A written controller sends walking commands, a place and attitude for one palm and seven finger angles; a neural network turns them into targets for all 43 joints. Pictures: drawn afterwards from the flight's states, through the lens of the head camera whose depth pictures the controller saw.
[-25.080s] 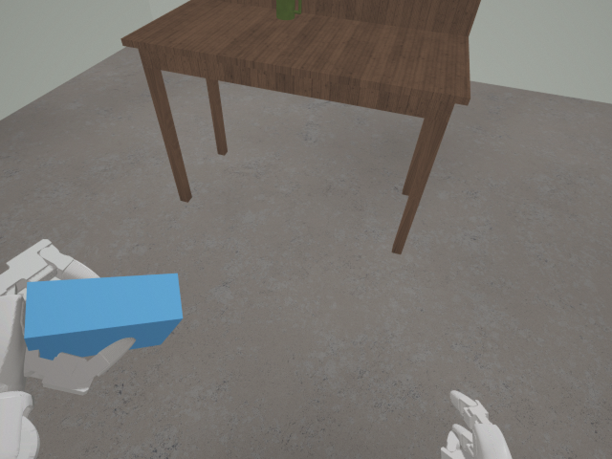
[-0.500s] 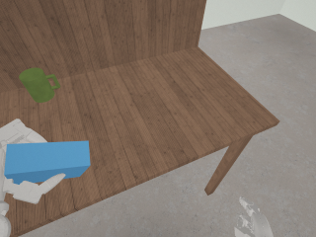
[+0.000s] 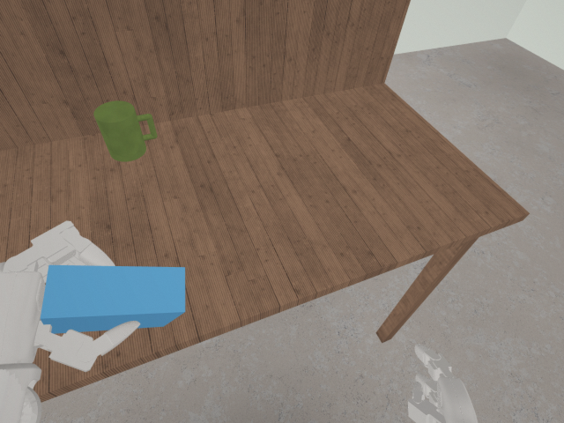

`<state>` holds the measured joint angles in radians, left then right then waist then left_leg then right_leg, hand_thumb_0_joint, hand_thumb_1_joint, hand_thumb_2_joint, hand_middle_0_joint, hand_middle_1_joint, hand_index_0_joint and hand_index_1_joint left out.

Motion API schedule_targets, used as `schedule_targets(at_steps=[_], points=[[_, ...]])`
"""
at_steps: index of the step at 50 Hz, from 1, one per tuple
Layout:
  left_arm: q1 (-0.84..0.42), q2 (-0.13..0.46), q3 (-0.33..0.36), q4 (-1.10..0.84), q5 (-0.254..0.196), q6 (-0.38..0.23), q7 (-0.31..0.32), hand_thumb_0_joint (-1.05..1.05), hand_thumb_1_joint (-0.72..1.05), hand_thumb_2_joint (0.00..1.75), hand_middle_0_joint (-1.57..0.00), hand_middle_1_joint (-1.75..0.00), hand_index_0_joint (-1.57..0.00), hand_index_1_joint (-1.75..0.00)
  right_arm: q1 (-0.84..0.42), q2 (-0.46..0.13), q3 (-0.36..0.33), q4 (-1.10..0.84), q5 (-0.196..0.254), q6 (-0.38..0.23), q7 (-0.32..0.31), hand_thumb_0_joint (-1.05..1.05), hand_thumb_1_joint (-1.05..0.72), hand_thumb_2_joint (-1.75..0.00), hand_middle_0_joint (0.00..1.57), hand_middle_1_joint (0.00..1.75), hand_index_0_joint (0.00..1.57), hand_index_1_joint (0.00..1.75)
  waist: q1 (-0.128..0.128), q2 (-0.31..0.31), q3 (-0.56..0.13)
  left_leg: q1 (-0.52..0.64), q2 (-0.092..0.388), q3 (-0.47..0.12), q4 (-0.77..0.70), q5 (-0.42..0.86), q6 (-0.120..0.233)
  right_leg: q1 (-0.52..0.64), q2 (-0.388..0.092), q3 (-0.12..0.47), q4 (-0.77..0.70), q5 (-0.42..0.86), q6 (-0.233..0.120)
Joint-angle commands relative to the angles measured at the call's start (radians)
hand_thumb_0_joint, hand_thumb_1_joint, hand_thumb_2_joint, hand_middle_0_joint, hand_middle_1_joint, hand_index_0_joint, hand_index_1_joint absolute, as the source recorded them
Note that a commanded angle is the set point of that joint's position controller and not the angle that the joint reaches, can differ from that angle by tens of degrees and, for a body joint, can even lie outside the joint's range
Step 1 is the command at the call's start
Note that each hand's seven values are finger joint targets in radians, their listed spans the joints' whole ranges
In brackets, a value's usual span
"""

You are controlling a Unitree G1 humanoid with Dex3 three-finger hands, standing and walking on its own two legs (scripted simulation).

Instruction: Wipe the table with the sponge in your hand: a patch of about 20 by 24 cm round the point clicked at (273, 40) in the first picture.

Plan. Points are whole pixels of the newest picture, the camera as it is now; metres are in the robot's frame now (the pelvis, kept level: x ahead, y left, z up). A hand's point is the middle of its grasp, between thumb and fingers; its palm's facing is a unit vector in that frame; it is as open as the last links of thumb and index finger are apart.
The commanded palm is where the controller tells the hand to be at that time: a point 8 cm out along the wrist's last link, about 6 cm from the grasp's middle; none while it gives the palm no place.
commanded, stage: come to a stop and stand still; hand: left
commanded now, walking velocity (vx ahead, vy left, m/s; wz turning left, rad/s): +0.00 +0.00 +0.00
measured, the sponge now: (136, 300) +0.22 +0.19 +0.12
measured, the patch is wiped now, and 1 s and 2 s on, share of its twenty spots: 0.00 0.00 0.00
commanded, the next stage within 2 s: none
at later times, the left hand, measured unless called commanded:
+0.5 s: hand out of the picture +0.19 +0.30 +0.16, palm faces +0.34 -0.82 -0.46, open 9.2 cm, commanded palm +0.13 +0.34 +0.18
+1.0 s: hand out of the picture +0.17 +0.29 +0.16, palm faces +0.40 -0.83 -0.39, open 9.2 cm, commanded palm +0.12 +0.32 +0.18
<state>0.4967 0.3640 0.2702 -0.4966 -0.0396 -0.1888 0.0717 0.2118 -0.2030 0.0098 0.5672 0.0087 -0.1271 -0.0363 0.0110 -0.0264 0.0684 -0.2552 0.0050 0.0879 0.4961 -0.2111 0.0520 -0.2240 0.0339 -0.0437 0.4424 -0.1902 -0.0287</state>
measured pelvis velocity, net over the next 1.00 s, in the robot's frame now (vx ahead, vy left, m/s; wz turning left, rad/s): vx -0.03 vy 0.03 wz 0.04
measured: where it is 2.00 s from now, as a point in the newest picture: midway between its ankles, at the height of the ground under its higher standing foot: outside the picture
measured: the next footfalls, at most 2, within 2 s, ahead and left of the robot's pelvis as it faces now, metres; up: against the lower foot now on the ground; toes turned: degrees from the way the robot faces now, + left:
right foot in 0.34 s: +0.02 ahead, -0.08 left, +0.00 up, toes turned +2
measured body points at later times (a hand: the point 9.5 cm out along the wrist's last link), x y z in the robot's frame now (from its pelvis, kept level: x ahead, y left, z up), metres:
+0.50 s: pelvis -0.03 +0.05 +0.00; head +0.00 +0.07 +0.45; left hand +0.16 +0.35 +0.19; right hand +0.16 -0.15 -0.07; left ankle +0.04 +0.08 -0.74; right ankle -0.02 -0.09 -0.74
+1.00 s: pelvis -0.03 +0.03 +0.00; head -0.03 +0.05 +0.45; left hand +0.15 +0.33 +0.18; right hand +0.15 -0.18 -0.06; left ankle +0.04 +0.08 -0.74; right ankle -0.02 -0.09 -0.74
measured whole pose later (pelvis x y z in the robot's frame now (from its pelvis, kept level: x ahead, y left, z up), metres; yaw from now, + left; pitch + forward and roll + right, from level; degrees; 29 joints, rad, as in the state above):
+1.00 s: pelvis -0.03 +0.03 +0.00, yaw +2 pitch -2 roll -2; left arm 0.42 0.38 0.34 -0.45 -0.01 -0.19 0.10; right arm 0.22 -0.19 0.02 0.58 0.00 -0.14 -0.03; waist 0.02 -0.01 0.03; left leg -0.28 -0.05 0.08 0.41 -0.12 0.08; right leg -0.16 0.04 -0.01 0.40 -0.22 -0.02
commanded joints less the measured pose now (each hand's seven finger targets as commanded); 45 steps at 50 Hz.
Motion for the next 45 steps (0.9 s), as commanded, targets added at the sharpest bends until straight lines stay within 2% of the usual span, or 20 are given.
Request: schedule_targets(at_steps=[1,3,6,7,10,13,16,17,19,21,22,26,27,31,32,36,37,41,42,45], points=[[-0.246,0.246,0.260,-0.249,0.000,-0.081,0.071,0.00,0.10,1.30,-1.20,-1.60,-1.20,-1.60,-0.128,-0.124,-0.031,-0.166,0.004,-0.067,-0.022,0.00,-0.90,-0.90,0.20,0.30,0.20,0.30,0.017,0.252,-0.075,-0.058,0.144,-0.238,-0.294,-0.356,0.003,0.002,-0.046,0.097,0.002,-0.196,0.007],[-0.296,0.213,0.224,-0.219,0.014,-0.088,0.062,0.00,0.10,1.30,-1.20,-1.60,-1.20,-1.60,-0.100,-0.111,-0.031,-0.168,0.006,-0.082,-0.017,0.00,-0.90,-0.90,0.20,0.30,0.20,0.30,0.023,0.275,-0.085,-0.152,0.180,-0.265,-0.341,-0.411,0.018,0.115,-0.032,0.048,0.107,-0.108,0.013],[-0.278,0.149,0.162,-0.216,0.023,-0.091,0.047,0.00,0.10,1.30,-1.20,-1.60,-1.20,-1.60,-0.095,-0.116,-0.034,-0.152,0.007,-0.113,0.006,0.00,-0.90,-0.90,0.20,0.30,0.20,0.30,0.018,0.204,-0.142,0.016,0.170,-0.235,-0.301,-0.254,-0.008,0.043,-0.025,0.045,0.098,-0.066,0.016],[-0.260,0.133,0.136,-0.198,0.025,-0.090,0.044,0.00,0.10,1.30,-1.20,-1.60,-1.20,-1.60,-0.070,-0.121,-0.033,-0.143,0.000,-0.111,0.009,0.00,-0.90,-0.90,0.20,0.30,0.20,0.30,0.007,0.172,-0.134,0.017,0.181,-0.285,-0.301,-0.233,-0.010,0.033,-0.028,0.052,0.088,-0.095,0.019],[-0.232,0.113,0.108,-0.219,0.032,-0.084,0.040,0.00,0.10,1.30,-1.20,-1.60,-1.20,-1.60,-0.060,-0.128,-0.044,-0.136,-0.004,-0.111,0.026,0.00,-0.90,-0.90,0.20,0.30,0.20,0.30,0.005,0.145,-0.133,0.094,0.187,-0.302,-0.298,-0.097,-0.056,-0.012,-0.034,0.062,0.065,-0.112,0.011],[-0.214,0.140,0.139,-0.218,0.030,-0.077,0.045,0.00,0.10,1.30,-1.20,-1.60,-1.20,-1.60,-0.056,-0.130,-0.048,-0.126,-0.012,-0.100,0.031,0.00,-0.90,-0.90,0.20,0.30,0.20,0.30,0.001,0.141,-0.176,0.228,0.176,-0.303,-0.262,0.152,-0.110,-0.064,-0.026,0.054,0.063,-0.123,0.003],[-0.171,0.214,0.232,-0.222,0.029,-0.070,0.052,0.00,0.10,1.30,-1.20,-1.60,-1.20,-1.60,-0.095,-0.124,-0.043,-0.132,-0.011,-0.083,0.026,0.00,-0.90,-0.90,0.20,0.30,0.20,0.30,0.013,0.121,-0.223,0.270,0.163,-0.240,-0.249,0.242,-0.133,-0.056,-0.020,0.034,0.072,-0.130,0.006],[-0.151,0.172,0.199,-0.205,0.015,-0.069,0.045,0.00,0.10,1.30,-1.20,-1.60,-1.20,-1.60,-0.089,-0.116,-0.039,-0.139,-0.017,-0.071,0.024,0.00,-0.90,-0.90,0.20,0.30,0.20,0.30,0.006,0.130,-0.207,0.227,0.161,-0.255,-0.269,0.202,-0.139,-0.037,-0.019,0.033,0.076,-0.141,0.005],[-0.151,0.215,0.235,-0.259,0.007,-0.070,0.044,0.00,0.10,1.30,-1.20,-1.60,-1.20,-1.60,-0.100,-0.115,-0.040,-0.157,-0.019,-0.060,0.021,0.00,-0.90,-0.90,0.20,0.30,0.20,0.30,0.015,0.173,-0.212,0.196,0.166,-0.228,-0.289,0.154,-0.148,0.009,-0.028,0.024,0.038,-0.136,0.000],[-0.118,0.252,0.282,-0.250,0.007,-0.069,0.047,0.00,0.10,1.30,-1.20,-1.60,-1.20,-1.60,-0.117,-0.109,-0.035,-0.161,-0.007,-0.057,0.018,0.00,-0.90,-0.90,0.20,0.30,0.20,0.30,0.024,0.130,-0.202,0.141,0.150,-0.189,-0.303,0.010,-0.150,0.052,-0.021,0.006,-0.004,-0.108,-0.006],[-0.105,0.194,0.232,-0.229,-0.004,-0.071,0.041,0.00,0.10,1.30,-1.20,-1.60,-1.20,-1.60,-0.108,-0.109,-0.034,-0.164,-0.011,-0.049,0.015,0.00,-0.90,-0.90,0.20,0.30,0.20,0.30,0.014,0.105,-0.181,0.096,0.144,-0.212,-0.315,-0.055,-0.144,0.087,-0.021,0.010,-0.031,-0.087,-0.005],[-0.143,0.194,0.220,-0.222,0.012,-0.059,0.045,0.00,0.10,1.30,-1.20,-1.60,-1.20,-1.60,-0.120,-0.119,-0.039,-0.160,0.003,-0.051,0.013,0.00,-0.90,-0.90,0.20,0.30,0.20,0.30,0.013,0.101,-0.167,0.081,0.111,-0.164,-0.293,-0.160,-0.132,0.081,-0.035,0.029,-0.074,-0.112,-0.017],[-0.145,0.137,0.165,-0.186,0.005,-0.059,0.041,0.00,0.10,1.30,-1.20,-1.60,-1.20,-1.60,-0.101,-0.124,-0.038,-0.152,-0.001,-0.050,0.011,0.00,-0.90,-0.90,0.20,0.30,0.20,0.30,0.006,0.121,-0.156,0.072,0.115,-0.199,-0.311,-0.201,-0.122,0.075,-0.033,0.033,-0.075,-0.117,-0.013],[-0.214,0.164,0.166,-0.160,0.032,-0.044,0.052,0.00,0.10,1.30,-1.20,-1.60,-1.20,-1.60,-0.115,-0.126,-0.043,-0.145,0.007,-0.057,0.007,0.00,-0.90,-0.90,0.20,0.30,0.20,0.30,0.012,0.100,-0.124,0.052,0.107,-0.175,-0.310,-0.266,-0.102,0.036,-0.032,0.050,-0.080,-0.151,-0.013],[-0.213,0.109,0.113,-0.131,0.023,-0.047,0.047,0.00,0.10,1.30,-1.20,-1.60,-1.20,-1.60,-0.104,-0.125,-0.039,-0.144,0.002,-0.054,0.005,0.00,-0.90,-0.90,0.20,0.30,0.20,0.30,0.007,0.097,-0.112,0.042,0.108,-0.206,-0.312,-0.293,-0.091,0.034,-0.037,0.058,-0.093,-0.154,-0.010],[-0.275,0.194,0.175,-0.180,0.042,-0.048,0.059,0.00,0.10,1.30,-1.20,-1.60,-1.20,-1.60,-0.120,-0.127,-0.047,-0.144,0.005,-0.055,0.003,0.00,-0.90,-0.90,0.20,0.30,0.20,0.30,0.014,0.080,-0.101,0.020,0.086,-0.180,-0.282,-0.309,-0.080,0.013,-0.042,0.079,-0.107,-0.205,-0.022],[-0.255,0.139,0.128,-0.168,0.029,-0.056,0.053,0.00,0.10,1.30,-1.20,-1.60,-1.20,-1.60,-0.119,-0.123,-0.040,-0.148,-0.001,-0.055,0.001,0.00,-0.90,-0.90,0.20,0.30,0.20,0.30,0.010,0.085,-0.101,0.033,0.088,-0.211,-0.281,-0.304,-0.072,0.007,-0.049,0.088,-0.118,-0.195,-0.020],[-0.226,0.225,0.212,-0.212,0.034,-0.060,0.061,0.00,0.10,1.30,-1.20,-1.60,-1.20,-1.60,-0.126,-0.120,-0.042,-0.151,0.000,-0.060,0.000,0.00,-0.90,-0.90,0.20,0.30,0.20,0.30,0.018,0.089,-0.119,0.037,0.076,-0.185,-0.233,-0.262,-0.061,-0.006,-0.064,0.115,-0.137,-0.208,-0.030],[-0.193,0.159,0.163,-0.185,0.018,-0.066,0.053,0.00,0.10,1.30,-1.20,-1.60,-1.20,-1.60,-0.120,-0.118,-0.036,-0.153,-0.006,-0.058,-0.001,0.00,-0.90,-0.90,0.20,0.30,0.20,0.30,0.012,0.095,-0.114,0.042,0.079,-0.205,-0.231,-0.253,-0.053,-0.009,-0.068,0.118,-0.148,-0.199,-0.027],[-0.177,0.176,0.177,-0.192,0.016,-0.067,0.053,0.00,0.10,1.30,-1.20,-1.60,-1.20,-1.60,-0.107,-0.123,-0.043,-0.157,0.000,-0.061,-0.003,0.00,-0.90,-0.90,0.20,0.30,0.20,0.30,0.008,0.127,-0.122,0.045,0.093,-0.223,-0.240,-0.253,-0.054,-0.012,-0.065,0.122,-0.132,-0.183,-0.028]])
